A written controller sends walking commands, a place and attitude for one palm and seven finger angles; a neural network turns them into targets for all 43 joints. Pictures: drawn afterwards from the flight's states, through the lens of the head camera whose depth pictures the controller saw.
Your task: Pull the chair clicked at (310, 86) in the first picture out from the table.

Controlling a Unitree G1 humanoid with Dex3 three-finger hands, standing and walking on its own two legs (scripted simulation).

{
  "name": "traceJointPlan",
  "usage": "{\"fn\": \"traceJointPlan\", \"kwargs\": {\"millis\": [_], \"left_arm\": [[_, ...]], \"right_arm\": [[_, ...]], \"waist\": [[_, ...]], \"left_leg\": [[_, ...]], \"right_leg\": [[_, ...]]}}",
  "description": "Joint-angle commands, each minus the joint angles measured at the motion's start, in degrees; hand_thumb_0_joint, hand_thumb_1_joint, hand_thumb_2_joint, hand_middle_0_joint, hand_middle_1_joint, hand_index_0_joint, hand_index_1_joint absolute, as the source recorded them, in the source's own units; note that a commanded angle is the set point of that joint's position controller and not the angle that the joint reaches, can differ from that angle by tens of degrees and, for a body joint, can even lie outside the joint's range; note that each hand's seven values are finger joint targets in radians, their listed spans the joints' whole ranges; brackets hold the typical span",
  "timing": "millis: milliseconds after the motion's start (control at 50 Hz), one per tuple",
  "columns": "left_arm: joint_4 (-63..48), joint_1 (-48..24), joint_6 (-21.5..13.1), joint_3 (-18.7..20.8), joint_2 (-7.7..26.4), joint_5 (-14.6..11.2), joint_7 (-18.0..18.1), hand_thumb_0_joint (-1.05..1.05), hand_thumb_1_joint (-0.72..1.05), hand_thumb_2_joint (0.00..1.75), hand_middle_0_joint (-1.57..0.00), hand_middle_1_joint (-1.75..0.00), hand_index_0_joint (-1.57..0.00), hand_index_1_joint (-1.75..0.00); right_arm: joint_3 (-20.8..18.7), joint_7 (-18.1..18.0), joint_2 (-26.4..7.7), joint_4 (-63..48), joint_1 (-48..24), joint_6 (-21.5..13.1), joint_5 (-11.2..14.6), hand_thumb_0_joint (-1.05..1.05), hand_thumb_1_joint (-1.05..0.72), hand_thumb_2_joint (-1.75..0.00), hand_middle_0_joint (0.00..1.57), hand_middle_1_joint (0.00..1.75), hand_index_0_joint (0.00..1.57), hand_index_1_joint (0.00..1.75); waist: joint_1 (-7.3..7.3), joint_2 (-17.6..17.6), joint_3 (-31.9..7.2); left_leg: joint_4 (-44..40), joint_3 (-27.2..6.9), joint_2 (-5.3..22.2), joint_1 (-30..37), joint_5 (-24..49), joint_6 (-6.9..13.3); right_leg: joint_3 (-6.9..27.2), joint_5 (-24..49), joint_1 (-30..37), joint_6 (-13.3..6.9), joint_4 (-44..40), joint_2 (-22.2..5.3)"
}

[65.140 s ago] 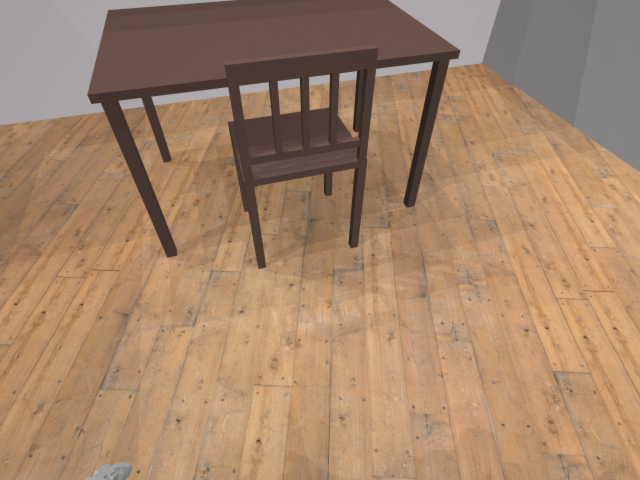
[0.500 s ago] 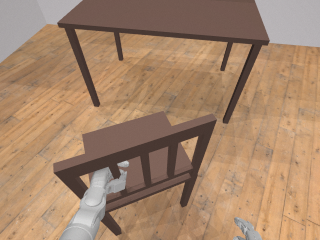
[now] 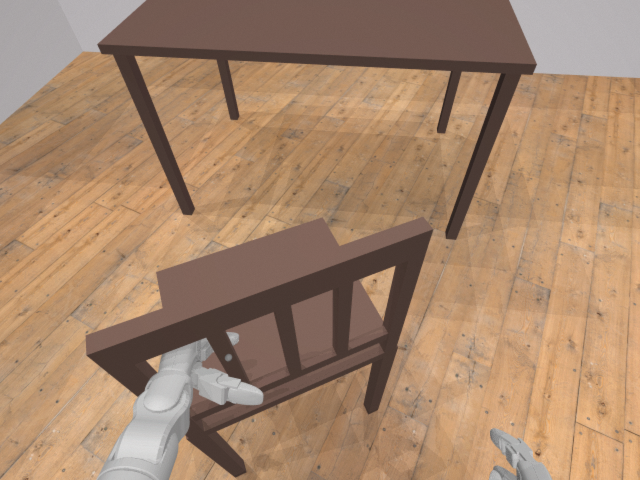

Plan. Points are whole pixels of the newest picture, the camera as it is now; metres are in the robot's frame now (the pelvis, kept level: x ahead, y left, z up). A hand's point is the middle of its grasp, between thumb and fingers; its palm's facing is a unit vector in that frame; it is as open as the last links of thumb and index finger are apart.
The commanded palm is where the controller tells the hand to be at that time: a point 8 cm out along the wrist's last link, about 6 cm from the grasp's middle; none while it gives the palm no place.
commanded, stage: open the thumb and straighten the fingers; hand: left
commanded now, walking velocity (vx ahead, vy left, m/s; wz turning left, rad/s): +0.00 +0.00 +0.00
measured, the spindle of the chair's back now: (288, 339) +0.34 +0.06 -0.09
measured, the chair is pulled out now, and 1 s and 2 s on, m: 0.66 0.66 0.66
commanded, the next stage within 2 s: draw the fingers out of the gap in 0.24 s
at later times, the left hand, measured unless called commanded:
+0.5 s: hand (217, 375) +0.26 +0.14 -0.03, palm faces -0.01 -0.99 -0.16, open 17.4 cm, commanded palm +0.23 +0.19 -0.01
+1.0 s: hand (210, 442) +0.19 +0.14 -0.03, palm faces -0.02 -0.99 -0.15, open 17.5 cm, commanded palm +0.16 +0.19 -0.01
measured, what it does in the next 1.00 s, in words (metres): stands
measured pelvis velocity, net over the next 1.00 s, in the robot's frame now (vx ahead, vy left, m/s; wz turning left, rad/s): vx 0.00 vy -0.01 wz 0.03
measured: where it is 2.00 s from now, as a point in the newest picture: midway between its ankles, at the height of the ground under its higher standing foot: outside the picture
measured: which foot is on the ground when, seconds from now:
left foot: down 0.00-1.00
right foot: down 0.00-1.00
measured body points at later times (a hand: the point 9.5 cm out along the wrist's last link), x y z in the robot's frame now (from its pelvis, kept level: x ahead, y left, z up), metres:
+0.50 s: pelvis +0.00 -0.01 -0.01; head +0.03 -0.02 +0.44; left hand +0.26 +0.19 -0.02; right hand +0.14 -0.26 -0.10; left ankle +0.01 +0.13 -0.71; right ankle -0.02 -0.12 -0.71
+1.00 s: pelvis +0.00 -0.01 -0.02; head +0.01 -0.02 +0.43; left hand +0.18 +0.19 -0.02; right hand +0.17 -0.25 -0.09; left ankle +0.01 +0.13 -0.71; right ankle -0.02 -0.12 -0.71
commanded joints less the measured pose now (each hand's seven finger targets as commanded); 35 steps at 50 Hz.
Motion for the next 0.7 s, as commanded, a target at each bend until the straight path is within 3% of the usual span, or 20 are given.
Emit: {"fn": "traceJointPlan", "kwargs": {"millis": [0, 80, 200, 240, 280, 300, 320, 340, 400, 500, 680], "left_arm": [[-13.2, -12.5, -3.2, 5.7, 9.7, 0.5, 0.7, 0.00, -0.55, 0.20, -0.10, -0.29, -0.10, -0.29], [-15.5, -10.0, -2.8, 4.2, 7.6, 0.8, 0.8, 0.00, -0.55, 0.20, 0.00, 0.00, 0.00, 0.00], [-15.7, -5.7, -0.1, 2.0, 5.5, -0.4, -0.4, 0.00, -0.55, 0.20, 0.00, 0.00, 0.00, 0.00], [-16.8, -6.1, 0.4, 2.8, 7.0, -0.3, -0.4, 0.00, -0.55, 0.20, 0.00, 0.00, 0.00, 0.00], [-18.9, -7.7, 0.5, 1.7, 6.2, -0.1, -0.2, 0.00, -0.55, 0.20, 0.00, 0.00, 0.00, 0.00], [-19.4, -8.7, 0.4, 2.4, 7.0, -0.1, 0.0, 0.00, -0.55, 0.20, 0.00, 0.00, 0.00, 0.00], [-18.8, -7.6, 0.2, 6.9, 11.5, -0.1, 0.3, 0.00, -0.55, 0.20, 0.00, 0.00, 0.00, 0.00], [-19.7, -4.6, 0.0, 7.1, 12.0, 0.0, 0.3, 0.00, -0.55, 0.20, 0.00, 0.00, 0.00, 0.00], [-23.3, 1.3, -0.3, 3.1, 7.1, -0.3, -0.1, 0.00, -0.55, 0.20, 0.00, 0.00, 0.00, 0.00], [-26.1, 9.5, 0.7, 1.9, 6.9, -0.7, -1.0, 0.00, -0.55, 0.20, 0.00, 0.00, 0.00, 0.00], [-34.4, 11.6, -0.8, 2.7, 9.1, -0.5, -0.2, 0.00, -0.55, 0.20, 0.00, 0.00, 0.00, 0.00]], "right_arm": [[-3.0, -1.2, -8.0, -8.3, -2.2, -2.9, -0.4, 0.00, -0.90, -0.90, 0.20, 0.30, 0.20, 0.30], [-2.8, -1.2, -7.1, -8.9, -2.2, -3.2, -0.5, 0.00, -0.90, -0.90, 0.20, 0.30, 0.20, 0.30], [-2.5, -1.1, -7.3, -9.9, -2.7, -3.3, -0.3, 0.00, -0.90, -0.90, 0.20, 0.30, 0.20, 0.30], [-2.5, -1.3, -7.6, -10.0, -3.0, -3.2, -0.3, 0.00, -0.90, -0.90, 0.20, 0.30, 0.20, 0.30], [-2.4, -1.4, -7.4, -10.4, -2.9, -3.4, -0.3, 0.00, -0.90, -0.90, 0.20, 0.30, 0.20, 0.30], [-2.4, -1.5, -7.5, -10.3, -2.9, -3.5, -0.3, 0.00, -0.90, -0.90, 0.20, 0.30, 0.20, 0.30], [-2.6, -1.8, -7.8, -9.9, -2.5, -3.2, -0.4, 0.00, -0.90, -0.90, 0.20, 0.30, 0.20, 0.30], [-2.5, -1.8, -7.8, -10.4, -2.7, -3.1, -0.6, 0.00, -0.90, -0.90, 0.20, 0.30, 0.20, 0.30], [-2.2, -1.5, -6.8, -12.0, -3.6, -3.6, -0.3, 0.00, -0.90, -0.90, 0.20, 0.30, 0.20, 0.30], [-2.2, -1.5, -7.0, -13.2, -4.0, -4.3, -0.1, 0.00, -0.90, -0.90, 0.20, 0.30, 0.20, 0.30], [-2.0, -2.8, -6.9, -13.8, -3.5, -6.3, -0.4, 0.00, -0.90, -0.90, 0.20, 0.30, 0.20, 0.30]], "waist": [[-0.13, -4.9, -12.9], [0.36, -1.7, -14.2], [-0.24, -4.4, -12.3], [-0.02, -4.0, -11.6], [-0.52, -3.4, -12.2], [-0.65, -3.7, -12.3], [0.08, -4.0, -12.4], [1.21, -3.2, -13.2], [1.07, -1.7, -13.4], [0.77, -3.3, -10.6], [-0.18, -2.7, -9.0]], "left_leg": [[-3.1, -0.2, -0.2, 7.9, 15.1, 2.1], [-2.3, 0.0, -0.2, 9.1, 17.2, 2.0], [-1.7, -0.2, -0.3, 7.2, 15.3, 2.1], [-1.7, -0.4, -0.4, 6.6, 14.8, 2.1], [-1.5, -0.5, -0.5, 7.1, 14.1, 2.2], [-1.4, -0.7, -0.5, 7.1, 13.7, 2.2], [-1.3, -0.6, -0.6, 6.5, 13.6, 2.1], [-1.5, -0.6, -0.7, 6.4, 14.5, 2.2], [-1.4, 0.0, -0.7, 7.1, 15.4, 2.0], [-1.0, -0.2, -0.7, 5.1, 13.1, 2.1], [0.4, -1.3, -1.2, 4.0, 8.7, 2.5]], "right_leg": [[-1.6, 20.0, 2.5, -0.4, -4.3, 0.6], [-1.5, 21.4, 2.8, -0.6, -3.5, 0.6], [-1.9, 21.0, 2.0, -0.2, -3.7, 0.6], [-1.9, 20.1, 1.9, -0.5, -3.7, 0.6], [-1.9, 19.1, 1.1, -0.3, -3.6, 0.6], [-1.9, 18.7, 1.0, -0.3, -3.6, 0.6], [-1.5, 18.8, 1.5, -0.3, -3.6, 0.5], [-1.4, 19.5, 3.1, -0.6, -3.4, 0.5], [-1.8, 20.4, 2.9, -0.5, -3.0, 0.3], [-1.9, 19.1, 2.1, -0.3, -3.3, 0.3], [-2.0, 12.3, -2.0, -0.2, -2.8, 0.5]]}}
